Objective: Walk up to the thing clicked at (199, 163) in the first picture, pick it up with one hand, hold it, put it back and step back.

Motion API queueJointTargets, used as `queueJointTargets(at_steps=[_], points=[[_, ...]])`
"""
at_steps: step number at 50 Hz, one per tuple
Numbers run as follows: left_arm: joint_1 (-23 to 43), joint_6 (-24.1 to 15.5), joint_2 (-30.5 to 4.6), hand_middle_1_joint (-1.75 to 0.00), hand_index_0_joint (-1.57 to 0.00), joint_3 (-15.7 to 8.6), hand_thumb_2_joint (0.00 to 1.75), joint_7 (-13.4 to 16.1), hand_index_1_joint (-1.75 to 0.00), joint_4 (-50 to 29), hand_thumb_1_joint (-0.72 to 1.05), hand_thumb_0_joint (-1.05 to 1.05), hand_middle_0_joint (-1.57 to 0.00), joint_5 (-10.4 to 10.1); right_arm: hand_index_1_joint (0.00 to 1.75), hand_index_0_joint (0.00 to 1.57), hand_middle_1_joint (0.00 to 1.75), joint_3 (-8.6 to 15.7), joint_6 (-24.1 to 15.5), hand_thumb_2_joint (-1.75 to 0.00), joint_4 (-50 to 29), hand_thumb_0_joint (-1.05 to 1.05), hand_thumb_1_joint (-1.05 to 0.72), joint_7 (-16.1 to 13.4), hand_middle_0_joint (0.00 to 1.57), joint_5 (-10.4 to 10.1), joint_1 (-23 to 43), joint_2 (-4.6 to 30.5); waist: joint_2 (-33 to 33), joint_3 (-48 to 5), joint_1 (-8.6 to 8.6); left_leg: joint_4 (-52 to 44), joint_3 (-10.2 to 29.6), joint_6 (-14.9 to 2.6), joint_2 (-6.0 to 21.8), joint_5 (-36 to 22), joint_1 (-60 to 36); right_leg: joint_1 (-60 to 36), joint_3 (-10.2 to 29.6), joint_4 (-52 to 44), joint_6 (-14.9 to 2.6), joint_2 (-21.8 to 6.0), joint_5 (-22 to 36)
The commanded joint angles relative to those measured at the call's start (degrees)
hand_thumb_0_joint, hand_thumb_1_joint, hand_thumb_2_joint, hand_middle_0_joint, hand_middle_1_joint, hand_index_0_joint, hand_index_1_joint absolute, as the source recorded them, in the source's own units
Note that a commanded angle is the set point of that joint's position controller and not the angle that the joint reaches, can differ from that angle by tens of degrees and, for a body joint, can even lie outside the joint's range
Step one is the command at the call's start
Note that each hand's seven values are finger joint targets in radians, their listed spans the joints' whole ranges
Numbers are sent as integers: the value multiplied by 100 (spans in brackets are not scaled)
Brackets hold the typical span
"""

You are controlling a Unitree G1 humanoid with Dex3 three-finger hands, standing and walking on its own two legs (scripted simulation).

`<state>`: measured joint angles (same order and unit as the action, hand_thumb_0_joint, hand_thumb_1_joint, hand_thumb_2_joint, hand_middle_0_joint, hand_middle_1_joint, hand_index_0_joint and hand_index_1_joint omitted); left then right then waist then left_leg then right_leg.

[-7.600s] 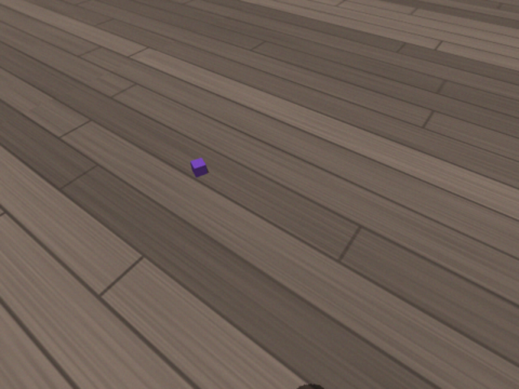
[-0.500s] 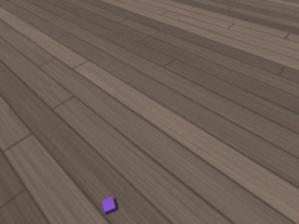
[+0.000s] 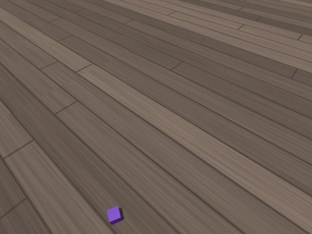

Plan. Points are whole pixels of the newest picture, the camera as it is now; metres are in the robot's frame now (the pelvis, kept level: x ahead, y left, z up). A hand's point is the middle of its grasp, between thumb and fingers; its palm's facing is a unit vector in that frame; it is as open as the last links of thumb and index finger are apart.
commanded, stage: stand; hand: left
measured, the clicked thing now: (114, 215) +0.38 +0.26 -0.75
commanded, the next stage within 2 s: walk up in 0.20 s
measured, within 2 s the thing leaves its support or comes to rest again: neither
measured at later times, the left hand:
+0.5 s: hand out of the picture +0.06 +0.25 -0.16, palm faces -0.01 -0.94 -0.35, open 7.4 cm
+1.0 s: hand out of the picture +0.04 +0.25 -0.17, palm faces -0.02 -0.94 -0.33, open 7.4 cm
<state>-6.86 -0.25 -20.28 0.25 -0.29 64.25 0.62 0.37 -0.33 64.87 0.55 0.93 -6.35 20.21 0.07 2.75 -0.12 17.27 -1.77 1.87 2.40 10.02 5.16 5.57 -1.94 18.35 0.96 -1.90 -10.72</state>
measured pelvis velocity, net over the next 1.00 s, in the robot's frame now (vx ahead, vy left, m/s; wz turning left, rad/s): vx -0.04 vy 0.00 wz -0.01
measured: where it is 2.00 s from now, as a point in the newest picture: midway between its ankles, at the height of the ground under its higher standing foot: outside the picture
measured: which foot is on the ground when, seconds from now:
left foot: down 0.00-1.00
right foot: down 0.00-1.00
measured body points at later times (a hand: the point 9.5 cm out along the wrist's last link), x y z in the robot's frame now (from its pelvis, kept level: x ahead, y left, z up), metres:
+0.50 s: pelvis -0.02 +0.00 -0.01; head +0.01 -0.01 +0.44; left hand +0.07 +0.30 -0.13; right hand +0.06 -0.32 -0.13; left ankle -0.01 +0.14 -0.75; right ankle -0.01 -0.13 -0.75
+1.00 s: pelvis -0.04 +0.00 -0.01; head -0.01 +0.00 +0.44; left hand +0.04 +0.30 -0.14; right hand +0.03 -0.31 -0.14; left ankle -0.01 +0.14 -0.75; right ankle -0.01 -0.13 -0.75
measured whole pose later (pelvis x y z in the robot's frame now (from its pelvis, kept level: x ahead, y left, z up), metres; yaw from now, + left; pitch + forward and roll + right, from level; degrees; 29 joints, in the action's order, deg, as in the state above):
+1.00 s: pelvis -0.04 +0.00 -0.01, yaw -1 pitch -2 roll +0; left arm -7.6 1.9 -20.1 -2.4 -1.5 60.3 0.8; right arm 1.9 0.8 60.4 1.1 0.6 -7.4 20.7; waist -0.3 5.6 -0.1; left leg 25.0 -2.2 1.7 2.9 11.0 12.0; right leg 12.7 -1.0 25.7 0.5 -1.5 -11.2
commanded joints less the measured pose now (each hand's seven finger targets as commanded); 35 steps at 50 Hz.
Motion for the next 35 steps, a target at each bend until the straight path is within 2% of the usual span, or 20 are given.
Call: queueJointTargets(at_steps=[1, 9, 10, 12, 13, 16, 19, 23, 25, 33, 35], points=[[226, -140, -1245, -30, -20, -239, 90, 71, -30, -370, 90, 0, -20, -5, 30, 20, 30, 206, -128, -90, -337, 0, -90, -88, 20, -35, 203, 1209, 6, -405, 25, -219, 449, -232, 618, -857, -62, 6, 492, -265, -206, -627, 887], [193, -144, -1255, -30, -20, -239, 90, 73, -30, -359, 90, 0, -20, 5, 30, 20, 30, 207, -120, -90, -341, 0, -90, -84, 20, -28, 225, 1201, -1, -424, 10, -224, 464, -222, 622, -841, -143, 59, 481, -278, -197, -611, 837], [274, -81, -1292, -30, -20, -380, 90, 64, -30, -393, 90, 0, -20, -57, 30, 20, 30, 287, -96, -90, -381, 0, -90, -92, 20, -103, 207, 1311, 12, -169, 15, -5, 474, -262, 608, -1470, 33, 164, 487, -52, -208, -557, 1554], [139, -52, -1278, -30, -20, -402, 90, 73, -30, -460, 90, 0, -20, -68, 30, 20, 30, 307, -76, -90, -449, 0, -90, -107, 20, -138, 144, 1291, 5, -459, 0, 158, 413, -306, 643, -1817, -113, 29, 406, 96, -232, -540, 1845], [145, -38, -1284, -30, -20, -418, 90, 74, -30, -488, 90, 0, -20, -52, 30, 20, 30, 336, -64, -90, -486, 0, -90, -113, 20, -138, 139, 1315, 10, -587, 21, 210, 392, -324, 647, -1816, -134, -17, 388, 159, -249, -539, 1843], [198, 7, -1245, -30, -20, -432, 90, 69, -30, -586, 90, 0, -20, -39, 30, 20, 30, 373, -22, -90, -568, 0, -90, -123, 20, -133, 180, 1303, 4, -626, 33, 238, 375, -346, 631, -1517, -50, 49, 392, 241, -271, -524, 1607], [209, 53, -1252, -30, -20, -464, 90, 55, -30, -658, 90, 0, -20, -23, 30, 20, 30, 410, 17, -90, -641, 0, -90, -122, 20, -116, 228, 1333, 86, -509, 20, 245, 423, -382, 588, -947, 201, 175, 421, 312, -320, -501, 1150], [197, 75, -1292, -30, -20, -504, 90, 29, -30, -723, 90, 0, -20, 5, 30, 20, 30, 418, 45, -90, -725, 0, -90, -93, 20, -86, 247, 1281, -80, -439, 16, 393, 420, -369, 490, -294, 292, 429, 617, 144, -426, -588, 582], [313, 79, -1329, -30, -20, -520, 90, 15, -30, -765, 90, 0, -20, 29, 30, 20, 30, 424, 49, -90, -726, 0, -90, -79, 20, -65, 187, 1273, -223, -353, 67, 393, 421, -363, 423, 33, 431, 527, 731, 56, -449, -622, 300], [178, 90, -1247, -30, -20, -550, 90, -32, -30, -790, 90, 0, -20, 25, 30, 20, 30, 423, 14, -90, -799, 0, -90, -37, 20, -34, 201, 1301, -37, -252, -21, 239, 604, -405, 524, 403, 564, 683, 728, 101, -395, -493, -239], [225, 86, -1276, -30, -20, -560, 90, -34, -30, -811, 90, 0, -20, 40, 30, 20, 30, 438, 9, -90, -792, 0, -90, -37, 20, -32, 118, 1337, -55, -295, 21, 217, 610, -414, 522, 482, 618, 615, 756, 136, -414, -507, -216]])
